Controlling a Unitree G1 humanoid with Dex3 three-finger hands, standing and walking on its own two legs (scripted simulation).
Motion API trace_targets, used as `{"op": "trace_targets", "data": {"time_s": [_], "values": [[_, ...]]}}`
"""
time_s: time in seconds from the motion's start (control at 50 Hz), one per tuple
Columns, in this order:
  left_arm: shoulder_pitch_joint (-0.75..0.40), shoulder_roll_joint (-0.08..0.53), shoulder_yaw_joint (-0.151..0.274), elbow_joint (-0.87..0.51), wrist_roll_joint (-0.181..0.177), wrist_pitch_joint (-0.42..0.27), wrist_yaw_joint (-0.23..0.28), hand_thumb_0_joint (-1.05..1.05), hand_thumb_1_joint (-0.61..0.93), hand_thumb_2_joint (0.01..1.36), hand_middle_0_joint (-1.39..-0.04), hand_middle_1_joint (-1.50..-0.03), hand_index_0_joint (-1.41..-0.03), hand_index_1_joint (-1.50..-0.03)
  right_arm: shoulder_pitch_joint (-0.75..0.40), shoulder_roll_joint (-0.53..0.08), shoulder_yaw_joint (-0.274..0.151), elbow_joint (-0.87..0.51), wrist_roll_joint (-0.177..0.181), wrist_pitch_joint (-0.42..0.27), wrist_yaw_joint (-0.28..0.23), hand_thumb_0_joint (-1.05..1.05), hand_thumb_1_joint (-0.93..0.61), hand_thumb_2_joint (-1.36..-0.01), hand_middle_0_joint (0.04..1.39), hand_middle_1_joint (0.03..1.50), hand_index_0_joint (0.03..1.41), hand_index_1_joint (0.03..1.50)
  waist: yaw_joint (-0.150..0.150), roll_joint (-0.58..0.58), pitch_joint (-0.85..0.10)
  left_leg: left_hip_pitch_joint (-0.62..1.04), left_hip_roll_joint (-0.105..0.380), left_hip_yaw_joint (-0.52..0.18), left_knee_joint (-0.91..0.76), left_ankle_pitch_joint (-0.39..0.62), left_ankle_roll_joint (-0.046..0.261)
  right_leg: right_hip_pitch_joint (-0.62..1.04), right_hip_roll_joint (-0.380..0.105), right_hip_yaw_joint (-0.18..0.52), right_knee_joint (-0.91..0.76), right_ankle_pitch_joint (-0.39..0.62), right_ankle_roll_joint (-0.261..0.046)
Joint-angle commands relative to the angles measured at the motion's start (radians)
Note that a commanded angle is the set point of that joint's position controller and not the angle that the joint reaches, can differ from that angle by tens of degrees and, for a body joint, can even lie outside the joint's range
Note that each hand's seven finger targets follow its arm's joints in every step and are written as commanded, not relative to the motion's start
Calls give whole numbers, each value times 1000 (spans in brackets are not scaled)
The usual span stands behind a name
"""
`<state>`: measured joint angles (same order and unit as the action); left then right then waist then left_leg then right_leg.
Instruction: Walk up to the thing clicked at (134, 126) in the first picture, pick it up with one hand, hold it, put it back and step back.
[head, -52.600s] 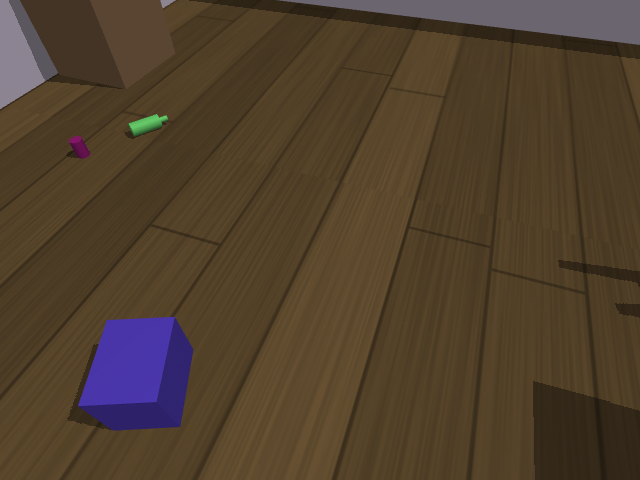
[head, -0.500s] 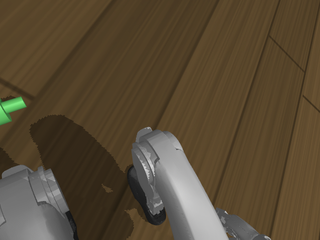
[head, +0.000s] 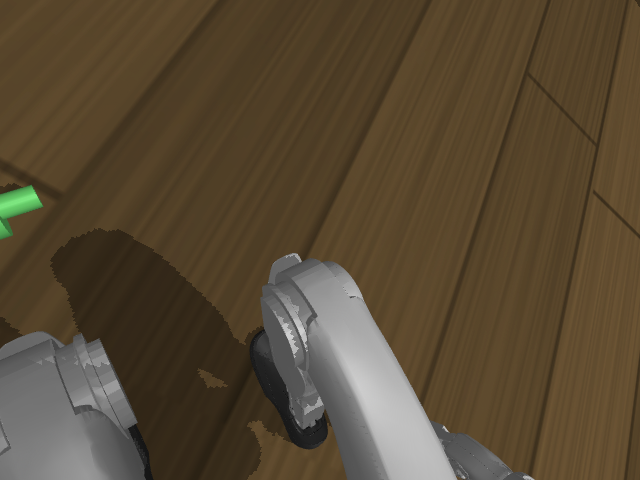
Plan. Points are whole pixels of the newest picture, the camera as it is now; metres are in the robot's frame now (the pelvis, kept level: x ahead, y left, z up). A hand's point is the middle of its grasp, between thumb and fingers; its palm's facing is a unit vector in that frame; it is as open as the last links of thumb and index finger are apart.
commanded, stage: open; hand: left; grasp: from above
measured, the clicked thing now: out of the picture +0.45 +0.29 -0.27
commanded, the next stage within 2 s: withdraw in 0.38 s
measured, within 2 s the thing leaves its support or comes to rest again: neither
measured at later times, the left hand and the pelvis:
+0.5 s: hand out of the picture +0.43 +0.31 -0.24, palm faces -0.41 -0.18 -0.89, open 13.8 cm; pelvis +0.00 +0.00 +0.00, yaw +0 degrees
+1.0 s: hand out of the picture +0.43 +0.34 -0.09, palm faces -0.33 -0.09 -0.94, open 14.1 cm; pelvis +0.00 +0.00 +0.04, yaw +5 degrees
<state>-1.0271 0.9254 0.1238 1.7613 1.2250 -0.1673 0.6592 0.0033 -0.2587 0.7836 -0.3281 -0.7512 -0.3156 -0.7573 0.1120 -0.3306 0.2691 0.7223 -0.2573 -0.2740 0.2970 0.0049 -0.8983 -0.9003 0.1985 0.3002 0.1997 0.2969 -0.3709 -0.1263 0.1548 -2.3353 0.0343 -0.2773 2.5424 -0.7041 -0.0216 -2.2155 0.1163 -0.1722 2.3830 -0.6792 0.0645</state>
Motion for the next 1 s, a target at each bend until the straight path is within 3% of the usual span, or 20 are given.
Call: {"op": "trace_targets", "data": {"time_s": [0.0,0.02,0.06,0.22,0.26,0.28,0.3,0.42,0.46,0.48,0.52,0.54,0.58,0.62,0.64,0.7,0.74,0.84,0.9,0.98], "values": [[-239,171,-27,-109,-14,-10,34,0,-428,925,-177,-877,-165,-889,170,-324,-92,2,10,-4,-16,0,-888,-900,201,301,201,301,-40,505,-634,475,32,112,-258,203,24,344,25,-115,-210,276,-85],[-242,210,-1,-104,-10,-12,39,0,-432,928,-159,-908,-153,-914,178,-316,-84,13,12,-3,-19,0,-888,-899,201,301,201,301,-39,506,-626,463,34,110,-259,187,24,338,23,-121,-210,259,-85],[-255,195,-18,-107,-3,-12,30,0,-442,948,-154,-911,-144,-920,185,-317,-84,7,8,-6,-15,0,-887,-899,201,301,201,301,-54,487,-608,455,31,113,-247,177,28,329,21,-118,-209,254,-82],[-229,207,1,-104,-12,-12,38,0,-480,1013,-108,-991,-100,-997,189,-323,-89,5,13,-8,-21,0,-886,-899,201,301,201,301,-38,491,-626,471,35,110,-259,191,23,352,24,-117,-218,261,-82],[-225,205,-3,-96,-11,-7,37,0,-484,1028,-101,-1003,-93,-1010,190,-324,-87,1,9,-6,-21,0,-886,-898,201,301,201,301,-48,492,-627,470,33,112,-262,191,24,361,24,-113,-218,262,-84],[-264,190,-30,-115,-9,-9,32,0,-508,1021,-82,-1001,-74,-1008,183,-331,-92,-4,12,-10,-19,0,-887,-899,201,301,201,301,-57,503,-610,467,33,113,-253,185,25,336,20,-114,-212,260,-83],[-252,217,-5,-105,-11,-8,35,0,-509,1023,-82,-1001,-74,-1008,189,-327,-88,-1,9,-9,-20,0,-886,-898,201,301,201,301,-54,486,-613,462,34,115,-252,181,27,353,23,-112,-222,257,-81],[-224,217,7,-109,-10,-8,41,0,-486,1051,-86,-1036,-80,-1040,190,-320,-83,2,9,-1,-25,0,-884,-898,201,301,201,301,-38,490,-633,461,34,113,-256,197,25,360,23,-116,-218,269,-82],[-240,204,-5,-112,-18,-8,38,0,-487,1051,-88,-1030,-81,-1036,177,-327,-90,-4,11,0,-28,0,-884,-898,201,301,201,301,-45,485,-622,465,36,113,-257,188,25,354,24,-112,-223,265,-82],[-230,205,-7,-103,-11,-7,36,0,-501,972,-73,-999,-82,-988,190,-327,-87,-5,7,1,-27,0,-897,-898,201,300,201,300,-53,488,-624,465,34,113,-255,191,26,356,24,-115,-225,267,-81],[-213,215,10,-126,-21,-9,39,0,-501,974,-72,-987,-78,-979,188,-325,-88,1,9,3,-30,0,-896,-899,201,300,201,300,-32,496,-640,471,33,116,-260,204,25,373,24,-113,-226,278,-81],[-224,212,-6,-145,-14,-10,33,0,-494,970,-78,-983,-84,-975,185,-321,-93,-2,6,3,-27,0,-896,-899,201,300,201,300,-34,511,-640,478,34,121,-255,198,24,379,23,-104,-219,275,-83],[-221,241,31,-233,-12,-10,31,0,-496,970,-80,-982,-85,-975,186,-320,-107,2,10,7,-28,0,-897,-899,201,300,201,300,-2,572,-716,530,32,118,-272,234,17,379,20,-112,-210,296,-89],[-211,191,3,-276,-10,-1,17,0,-499,972,-78,-981,-82,-975,178,-308,-125,-3,10,10,-21,0,-897,-900,201,300,201,300,-2,596,-723,545,31,127,-280,223,15,365,20,-105,-215,291,-91],[-217,209,35,-360,-17,3,19,0,-497,972,-76,-985,-81,-978,187,-308,-140,0,17,17,-21,0,-897,-899,201,300,201,300,26,620,-782,559,29,131,-291,231,15,376,20,-101,-225,295,-93],[-165,132,12,-500,-33,36,-10,0,-513,986,-71,-984,-72,-982,172,-283,-178,2,50,36,-10,0,-897,-900,201,300,201,300,87,702,-884,625,20,143,-327,258,6,333,9,-88,-218,304,-103],[-113,82,-2,-509,-40,76,-37,0,-509,986,-72,-980,-71,-979,178,-274,-209,10,77,59,-6,0,-895,-900,201,300,201,300,106,660,-886,592,17,156,-335,252,13,300,11,-72,-228,298,-105],[-172,-57,-91,-588,-87,153,-149,0,-523,1002,-71,-994,-67,-997,211,-237,-257,17,129,118,-18,0,-896,-901,200,300,200,300,109,534,-871,547,5,176,-390,193,34,289,4,-28,-299,241,-105],[-212,-90,-121,-652,-120,172,-237,0,-535,1015,-76,-987,-64,-999,224,-226,-284,9,153,153,-38,0,-899,-903,200,300,200,300,119,481,-897,569,-6,174,-449,160,36,320,-8,-5,-343,197,-109],[-239,-125,-156,-647,-124,172,-349,0,-538,1023,-86,-980,-69,-998,245,-203,-306,0,175,201,-80,0,-902,-906,200,300,200,300,115,368,-878,553,-16,192,-476,150,45,366,-12,27,-400,175,-110]]}}
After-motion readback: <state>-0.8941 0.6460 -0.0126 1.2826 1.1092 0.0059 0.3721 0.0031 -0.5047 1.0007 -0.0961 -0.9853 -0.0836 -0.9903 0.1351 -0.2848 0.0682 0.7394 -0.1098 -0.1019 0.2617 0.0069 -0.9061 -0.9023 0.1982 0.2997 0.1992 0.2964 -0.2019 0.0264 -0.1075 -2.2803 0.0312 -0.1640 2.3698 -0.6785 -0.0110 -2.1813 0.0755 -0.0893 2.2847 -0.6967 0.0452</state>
